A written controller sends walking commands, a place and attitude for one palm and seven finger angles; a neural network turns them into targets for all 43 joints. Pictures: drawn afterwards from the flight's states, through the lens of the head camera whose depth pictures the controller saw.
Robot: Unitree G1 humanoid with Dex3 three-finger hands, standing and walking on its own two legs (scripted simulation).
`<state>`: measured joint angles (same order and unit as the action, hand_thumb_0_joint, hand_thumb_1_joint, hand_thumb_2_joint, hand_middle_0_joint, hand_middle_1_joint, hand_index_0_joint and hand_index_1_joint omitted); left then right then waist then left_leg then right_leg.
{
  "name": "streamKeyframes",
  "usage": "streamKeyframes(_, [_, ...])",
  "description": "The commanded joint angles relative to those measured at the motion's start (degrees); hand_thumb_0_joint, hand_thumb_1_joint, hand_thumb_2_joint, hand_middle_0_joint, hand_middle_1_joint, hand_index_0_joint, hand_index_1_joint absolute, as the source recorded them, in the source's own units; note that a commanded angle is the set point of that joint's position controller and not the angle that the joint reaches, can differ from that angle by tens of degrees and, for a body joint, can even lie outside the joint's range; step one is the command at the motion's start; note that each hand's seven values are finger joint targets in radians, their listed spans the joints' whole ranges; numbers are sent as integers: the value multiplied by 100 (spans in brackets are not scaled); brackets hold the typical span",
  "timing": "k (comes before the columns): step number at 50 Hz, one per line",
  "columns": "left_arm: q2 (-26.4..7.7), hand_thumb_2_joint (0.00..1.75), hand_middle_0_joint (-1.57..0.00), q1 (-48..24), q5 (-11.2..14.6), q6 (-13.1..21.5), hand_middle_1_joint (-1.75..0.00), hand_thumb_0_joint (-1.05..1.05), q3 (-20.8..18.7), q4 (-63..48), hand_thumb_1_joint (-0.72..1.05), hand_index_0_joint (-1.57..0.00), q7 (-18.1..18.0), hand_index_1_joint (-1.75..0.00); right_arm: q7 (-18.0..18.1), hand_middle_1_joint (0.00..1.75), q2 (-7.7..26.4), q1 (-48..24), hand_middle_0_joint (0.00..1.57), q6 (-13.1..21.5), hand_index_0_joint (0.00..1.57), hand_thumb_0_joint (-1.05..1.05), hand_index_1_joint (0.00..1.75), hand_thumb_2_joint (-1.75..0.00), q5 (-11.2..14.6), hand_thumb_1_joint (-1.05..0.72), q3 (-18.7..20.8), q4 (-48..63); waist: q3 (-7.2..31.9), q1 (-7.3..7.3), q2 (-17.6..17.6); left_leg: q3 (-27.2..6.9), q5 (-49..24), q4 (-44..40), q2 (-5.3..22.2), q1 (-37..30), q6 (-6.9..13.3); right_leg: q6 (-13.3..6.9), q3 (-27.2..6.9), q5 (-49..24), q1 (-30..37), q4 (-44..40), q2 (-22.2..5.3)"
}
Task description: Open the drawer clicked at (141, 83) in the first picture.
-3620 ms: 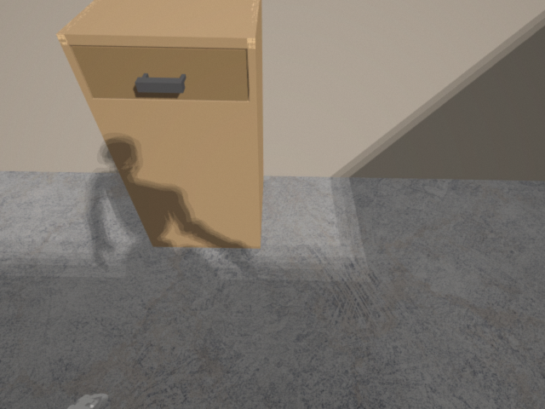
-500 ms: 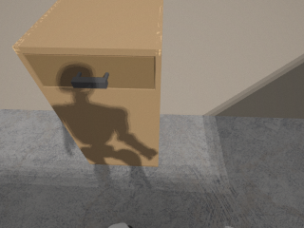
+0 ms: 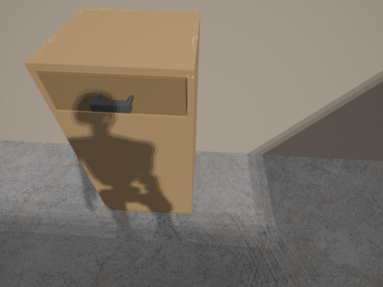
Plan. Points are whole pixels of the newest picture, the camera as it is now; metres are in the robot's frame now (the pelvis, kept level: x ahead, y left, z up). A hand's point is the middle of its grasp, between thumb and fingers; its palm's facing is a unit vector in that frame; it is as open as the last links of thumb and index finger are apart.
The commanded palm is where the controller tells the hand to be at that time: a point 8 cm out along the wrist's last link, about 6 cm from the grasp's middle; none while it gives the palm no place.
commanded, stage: come to a stop and stand still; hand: left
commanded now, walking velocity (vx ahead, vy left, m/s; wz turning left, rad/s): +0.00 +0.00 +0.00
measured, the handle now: (113, 101) +0.60 +0.28 +0.04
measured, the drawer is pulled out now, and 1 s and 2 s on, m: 0.00 0.00 0.00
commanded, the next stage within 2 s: look again from close up in 0.10 s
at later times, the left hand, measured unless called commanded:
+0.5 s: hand out of the picture +0.01 +0.19 -0.18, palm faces +0.03 -0.98 -0.21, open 7.3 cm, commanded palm none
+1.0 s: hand out of the picture +0.03 +0.19 -0.18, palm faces +0.04 -0.98 -0.18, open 7.3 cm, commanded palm none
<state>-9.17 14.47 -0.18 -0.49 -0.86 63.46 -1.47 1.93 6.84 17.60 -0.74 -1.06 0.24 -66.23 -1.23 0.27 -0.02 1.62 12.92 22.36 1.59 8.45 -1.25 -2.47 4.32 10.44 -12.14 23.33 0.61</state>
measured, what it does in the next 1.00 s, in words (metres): stands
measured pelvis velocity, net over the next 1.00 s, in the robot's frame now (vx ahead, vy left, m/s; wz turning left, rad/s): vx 0.04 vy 0.03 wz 0.00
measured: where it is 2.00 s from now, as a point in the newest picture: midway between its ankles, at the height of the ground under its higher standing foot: outside the picture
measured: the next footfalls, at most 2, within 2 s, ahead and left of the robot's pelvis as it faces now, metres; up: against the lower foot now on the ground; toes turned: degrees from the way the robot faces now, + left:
left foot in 1.52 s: +0.09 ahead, +0.18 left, +0.00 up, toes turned -5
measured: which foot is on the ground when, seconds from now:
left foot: down 0.00-1.00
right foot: down 0.00-1.00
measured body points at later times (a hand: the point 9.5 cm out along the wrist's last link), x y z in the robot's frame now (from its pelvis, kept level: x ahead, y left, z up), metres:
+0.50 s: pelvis +0.01 +0.02 -0.01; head +0.01 +0.01 +0.44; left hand +0.01 +0.24 -0.16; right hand +0.00 -0.18 -0.17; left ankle -0.01 +0.13 -0.74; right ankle +0.03 -0.09 -0.74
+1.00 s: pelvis +0.04 +0.03 -0.01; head +0.05 +0.02 +0.44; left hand +0.03 +0.25 -0.17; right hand +0.02 -0.19 -0.17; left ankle -0.01 +0.13 -0.74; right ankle +0.03 -0.09 -0.74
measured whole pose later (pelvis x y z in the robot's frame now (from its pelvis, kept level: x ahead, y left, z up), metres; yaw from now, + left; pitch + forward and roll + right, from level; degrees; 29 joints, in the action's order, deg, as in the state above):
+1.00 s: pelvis +0.04 +0.03 -0.01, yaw +0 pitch +0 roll +0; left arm -7.0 18.3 -1.0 0.9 -0.3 63.1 -1.4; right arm 1.6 9.4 18.7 0.9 -1.3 -0.9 -63.6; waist -1.1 0.5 1.1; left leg 2.4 20.2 29.2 -0.6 8.8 1.3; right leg -0.2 3.0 17.8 -12.9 30.9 -1.7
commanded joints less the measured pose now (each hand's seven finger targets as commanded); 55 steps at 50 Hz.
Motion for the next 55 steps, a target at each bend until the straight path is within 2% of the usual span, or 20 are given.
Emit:
streamKeyframes(1, [-487,90,-20,316,-27,79,-30,0,-103,-87,90,-20,-24,-30,20,30,526,376,20,67,20,0,30,-90,1,-90,85,146,-403,-28,-179,-323,430,-493,344,522,226,84,-911,914,-77,-827,-647])
streamKeyframes(9, [-349,90,-20,594,-35,122,-30,0,-79,25,90,-20,-47,-30,29,30,431,531,20,93,20,0,30,-90,21,-90,60,109,-427,-47,-185,-255,325,-410,336,435,223,76,-939,937,-272,-836,-637])
streamKeyframes(10, [-460,90,-20,1067,-127,284,-30,0,-9,146,90,-20,-269,-30,-81,30,701,-218,20,198,20,0,30,-90,38,-90,83,483,-668,263,-23,64,350,737,370,902,29,270,-1069,-550,-171,-635,-945])
streamKeyframes(11, [-746,90,-20,838,-97,321,-30,0,-52,-106,90,-20,-216,-30,-91,30,366,215,20,117,20,0,30,-90,34,-90,67,686,-35,-149,52,-138,802,1022,110,614,73,-113,-1622,1033,-357,-921,-1310])
streamKeyframes(12, [-725,90,-20,577,-104,342,-30,0,-76,-231,90,-20,-186,-30,-111,30,365,509,20,138,20,0,30,-90,17,-90,61,617,134,-281,-30,-89,655,1018,137,394,130,-302,-1477,1801,-673,-900,-1257])
streamKeyframes(14, [-610,90,-20,424,-90,320,-30,0,-81,-314,90,-20,-138,-30,-119,30,329,875,20,170,20,0,30,-90,-7,-90,49,637,108,-358,236,-156,395,624,159,207,227,-275,-1037,1748,-961,-503,-938])
streamKeyframes(16, [-402,90,-20,522,-62,291,-30,0,-30,-292,90,-20,-99,-30,-98,30,396,794,20,207,20,0,30,-90,-12,-90,21,706,-281,-219,313,-427,434,149,319,812,315,-136,-846,1371,-701,-197,-640])
streamKeyframes(18, [-297,90,-20,655,-49,285,-30,0,13,-226,90,-20,-77,-30,-65,30,471,682,20,262,20,0,30,-90,8,-90,-16,752,-424,-97,150,-574,292,-117,403,1088,367,-89,-727,760,-301,-11,-557])
streamKeyframes(19, [-282,90,-20,652,-56,277,-30,0,21,-205,90,-20,-68,-30,-58,30,502,656,20,291,20,0,30,-90,3,-90,-16,737,-476,-76,331,-627,167,-234,429,1103,375,-80,-681,510,-218,96,-536])
streamKeyframes(20, [-277,90,-20,683,-46,274,-30,0,34,-188,90,-20,-64,-30,-45,30,526,641,20,307,20,0,30,-90,6,-90,-35,720,-452,-33,263,-633,91,-285,454,1107,386,-58,-629,299,-73,128,-536])
streamKeyframes(23, [-275,90,-20,689,-28,266,-30,0,43,-144,90,-20,-62,-30,-21,30,586,616,20,324,20,0,30,-90,16,-90,-54,651,-384,-15,-48,-565,-128,-296,404,957,379,-31,-650,-7,98,113,-585])
streamKeyframes(27, [-320,90,-20,636,-27,249,-30,0,35,-157,90,-20,-70,-30,-13,30,610,616,20,323,20,0,30,-90,13,-90,-71,534,-339,-19,-35,-503,-418,-274,400,771,367,2,-591,-294,190,132,-619])
streamKeyframes(29, [-337,90,-20,591,-31,226,-30,0,39,-162,90,-20,-71,-30,-13,30,611,595,20,312,20,0,30,-90,13,-90,-78,477,-448,-14,52,-505,-380,-335,404,791,364,13,-571,-236,153,136,-611])
streamKeyframes(34, [-366,90,-20,562,-36,227,-30,0,15,-180,90,-20,-73,-30,-5,30,609,549,20,310,20,0,30,-90,14,-90,-82,394,-354,-15,-86,-475,-575,-296,395,651,359,18,-580,-444,243,148,-627])
streamKeyframes(41, [-375,90,-20,596,-37,230,-30,0,14,-131,90,-20,-67,-30,11,30,608,470,20,307,20,0,30,-90,19,-90,-82,285,-186,-23,-5,-406,-859,-215,395,405,348,13,-598,-772,321,141,-663])
streamKeyframes(44, [-449,90,-20,611,-82,208,-30,0,-34,-135,90,-20,-51,-30,-10,30,667,488,20,257,20,0,30,-90,7,-90,-65,284,-343,2,69,-305,-27,-104,316,567,369,-84,-663,-30,243,192,-699])
streamKeyframes(49, [-657,90,-20,791,-110,191,-30,0,-176,-215,90,-20,-19,-30,-62,30,608,440,20,184,20,0,30,-90,-21,-90,-36,464,-658,49,-450,-33,803,535,-27,1131,321,-378,-1333,1174,93,-217,-1100])
streamKeyframes(52, [-767,90,-20,914,-115,212,-30,0,-291,-266,90,-20,-34,-30,-69,30,535,501,20,213,20,0,30,-90,-25,-90,-16,562,-414,52,-756,144,709,954,-104,1103,286,-602,-1663,667,228,-329,-1516])
streamKeyframes(54, [-739,90,-20,816,-133,196,-30,0,-326,-345,90,-20,-39,-30,-69,30,527,634,20,245,20,0,30,-90,-16,-90,-9,531,-392,-30,-503,93,439,601,-69,753,305,-552,-1321,226,76,47,-1387])
streamKeyframes(55, [-657,90,-20,740,-128,178,-30,0,-318,-378,90,-20,-28,-30,-72,30,588,746,20,276,20,0,30,-90,-20,-90,-13,480,-344,-63,-57,-54,-121,342,57,461,364,-423,-953,66,-61,466,-1110])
